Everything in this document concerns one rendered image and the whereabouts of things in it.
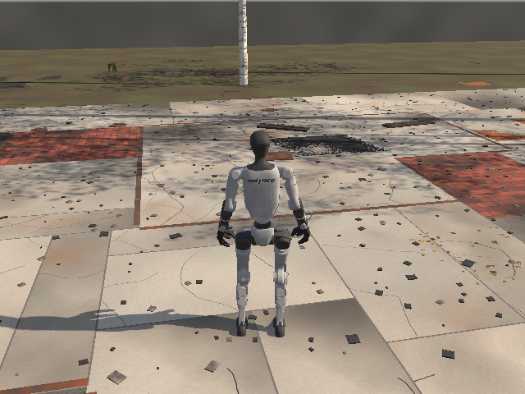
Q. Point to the right robot upper arm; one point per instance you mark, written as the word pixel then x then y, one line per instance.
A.
pixel 286 173

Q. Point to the robot right hand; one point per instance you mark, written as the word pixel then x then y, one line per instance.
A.
pixel 300 232

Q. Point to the robot left shin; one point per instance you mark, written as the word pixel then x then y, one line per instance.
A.
pixel 242 298

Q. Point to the robot left hand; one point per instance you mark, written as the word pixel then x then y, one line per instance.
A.
pixel 225 234

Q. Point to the left robot upper arm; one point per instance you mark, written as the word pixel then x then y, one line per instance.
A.
pixel 235 175

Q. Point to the right robot forearm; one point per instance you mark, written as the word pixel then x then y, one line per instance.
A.
pixel 300 216

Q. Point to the robot right foot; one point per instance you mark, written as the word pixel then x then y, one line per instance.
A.
pixel 279 330

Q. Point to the left robot forearm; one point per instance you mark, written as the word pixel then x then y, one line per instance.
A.
pixel 224 218

